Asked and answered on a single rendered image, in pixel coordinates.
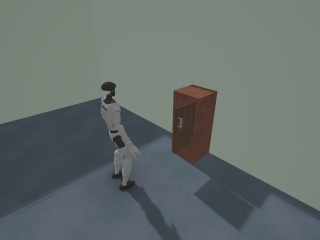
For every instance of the robot right hand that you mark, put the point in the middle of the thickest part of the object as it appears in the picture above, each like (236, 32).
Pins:
(133, 149)

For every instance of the robot right forearm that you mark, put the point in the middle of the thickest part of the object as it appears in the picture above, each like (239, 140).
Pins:
(124, 136)

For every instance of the robot left upper arm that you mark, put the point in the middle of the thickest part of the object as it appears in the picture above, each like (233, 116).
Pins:
(102, 112)

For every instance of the cupboard door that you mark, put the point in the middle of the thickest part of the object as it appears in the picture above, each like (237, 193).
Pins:
(184, 136)

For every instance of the left robot foot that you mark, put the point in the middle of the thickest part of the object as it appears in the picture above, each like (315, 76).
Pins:
(114, 175)

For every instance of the handle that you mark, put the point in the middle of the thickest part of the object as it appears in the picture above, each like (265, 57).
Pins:
(180, 123)

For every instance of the robot right upper arm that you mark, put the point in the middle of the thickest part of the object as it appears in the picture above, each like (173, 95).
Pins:
(116, 110)

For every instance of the left robot thigh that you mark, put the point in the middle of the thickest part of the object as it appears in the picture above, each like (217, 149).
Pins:
(118, 153)

